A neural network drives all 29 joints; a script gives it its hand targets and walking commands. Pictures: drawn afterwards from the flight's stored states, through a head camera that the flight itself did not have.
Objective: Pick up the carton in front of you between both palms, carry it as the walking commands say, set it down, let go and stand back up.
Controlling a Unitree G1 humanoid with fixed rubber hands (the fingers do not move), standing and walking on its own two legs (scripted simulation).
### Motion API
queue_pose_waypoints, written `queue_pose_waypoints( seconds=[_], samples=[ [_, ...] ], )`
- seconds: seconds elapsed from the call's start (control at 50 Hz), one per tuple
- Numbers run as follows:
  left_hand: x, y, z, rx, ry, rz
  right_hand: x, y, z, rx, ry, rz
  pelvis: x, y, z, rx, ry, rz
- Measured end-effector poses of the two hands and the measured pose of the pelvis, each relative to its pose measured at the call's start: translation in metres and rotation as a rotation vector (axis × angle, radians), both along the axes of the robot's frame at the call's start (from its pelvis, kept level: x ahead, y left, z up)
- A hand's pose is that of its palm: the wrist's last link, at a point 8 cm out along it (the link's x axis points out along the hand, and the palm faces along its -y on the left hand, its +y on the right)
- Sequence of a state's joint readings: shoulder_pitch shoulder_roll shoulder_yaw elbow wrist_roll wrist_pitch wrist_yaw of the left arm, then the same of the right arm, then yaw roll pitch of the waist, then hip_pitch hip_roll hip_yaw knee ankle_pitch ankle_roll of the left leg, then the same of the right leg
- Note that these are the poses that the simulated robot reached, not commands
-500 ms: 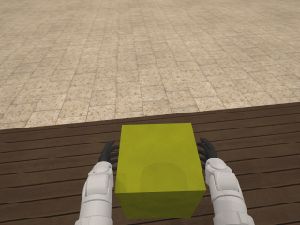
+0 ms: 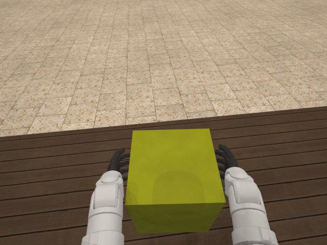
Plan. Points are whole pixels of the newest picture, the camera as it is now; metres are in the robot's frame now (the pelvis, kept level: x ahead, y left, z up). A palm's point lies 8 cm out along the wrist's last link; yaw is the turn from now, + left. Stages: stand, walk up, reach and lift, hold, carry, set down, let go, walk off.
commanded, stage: reach and lift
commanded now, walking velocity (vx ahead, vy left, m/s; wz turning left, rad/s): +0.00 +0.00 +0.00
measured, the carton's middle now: (172, 183) +0.31 +0.00 -0.05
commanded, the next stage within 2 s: hold in 0.44 s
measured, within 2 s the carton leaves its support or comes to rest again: neither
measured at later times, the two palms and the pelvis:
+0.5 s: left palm (113, 174) +0.30 +0.15 +0.04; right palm (232, 170) +0.30 -0.15 +0.04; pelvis +0.01 +0.00 +0.00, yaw +0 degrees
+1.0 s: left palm (112, 175) +0.29 +0.15 +0.05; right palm (234, 171) +0.29 -0.15 +0.05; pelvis +0.00 +0.00 +0.00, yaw +0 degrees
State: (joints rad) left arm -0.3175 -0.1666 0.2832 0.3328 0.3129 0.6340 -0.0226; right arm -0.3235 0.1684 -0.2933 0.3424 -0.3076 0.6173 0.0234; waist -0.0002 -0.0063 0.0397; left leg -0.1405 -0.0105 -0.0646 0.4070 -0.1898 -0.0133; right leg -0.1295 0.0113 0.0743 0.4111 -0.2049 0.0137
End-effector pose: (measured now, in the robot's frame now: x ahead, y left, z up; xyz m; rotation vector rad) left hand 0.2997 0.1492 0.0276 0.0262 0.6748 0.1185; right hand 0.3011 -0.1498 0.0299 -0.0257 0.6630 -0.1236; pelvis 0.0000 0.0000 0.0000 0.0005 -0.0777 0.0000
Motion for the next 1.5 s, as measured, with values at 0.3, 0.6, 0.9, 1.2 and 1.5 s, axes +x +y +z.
queue_pose_waypoints(
  seconds=[0.3,0.6,0.9,1.2,1.5],
  samples=[
    [0.0,0.0,0.005,0.013,0.005,-0.006,0.002,0.0,0.006,-0.013,0.005,0.014,0.012,-0.001,0.003,0.001,-0.013,0.0],
    [-0.008,-0.001,0.023,0.013,-0.029,-0.007,-0.007,-0.001,0.023,-0.012,-0.029,0.01,0.011,-0.001,0.004,0.0,-0.041,0.003],
    [-0.013,-0.001,0.023,-0.003,-0.011,0.003,-0.014,-0.001,0.023,0.005,-0.011,-0.003,-0.002,-0.001,0.002,0.0,-0.065,0.0],
    [-0.009,-0.001,0.024,0.002,-0.013,-0.001,-0.01,-0.001,0.024,-0.001,-0.012,-0.001,0.001,0.0,0.002,0.0,-0.061,0.001],
    [-0.009,-0.002,0.022,0.014,-0.006,-0.008,-0.009,-0.002,0.022,-0.013,-0.006,0.008,0.008,-0.001,0.004,0.001,-0.056,0.001]
  ],
)
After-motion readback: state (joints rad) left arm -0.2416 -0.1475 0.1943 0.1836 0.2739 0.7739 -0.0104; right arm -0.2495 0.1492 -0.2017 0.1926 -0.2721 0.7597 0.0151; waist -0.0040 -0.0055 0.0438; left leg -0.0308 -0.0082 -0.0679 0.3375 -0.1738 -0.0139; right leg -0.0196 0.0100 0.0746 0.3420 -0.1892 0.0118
